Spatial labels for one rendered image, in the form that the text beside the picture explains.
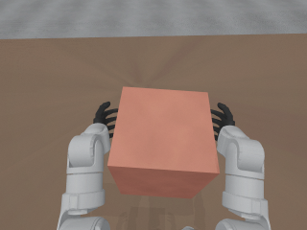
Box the right robot upper arm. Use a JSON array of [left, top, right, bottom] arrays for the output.
[[215, 218, 266, 230]]

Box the left robot forearm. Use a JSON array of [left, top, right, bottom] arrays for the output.
[[57, 123, 111, 230]]

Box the carton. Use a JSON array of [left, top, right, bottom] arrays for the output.
[[107, 86, 220, 199]]

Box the right robot hand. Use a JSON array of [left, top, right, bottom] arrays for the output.
[[210, 103, 235, 141]]

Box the left robot hand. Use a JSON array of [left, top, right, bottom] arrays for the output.
[[93, 102, 119, 138]]

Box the right robot forearm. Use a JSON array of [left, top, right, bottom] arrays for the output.
[[217, 126, 272, 230]]

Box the left robot upper arm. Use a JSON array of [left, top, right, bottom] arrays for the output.
[[59, 217, 110, 230]]

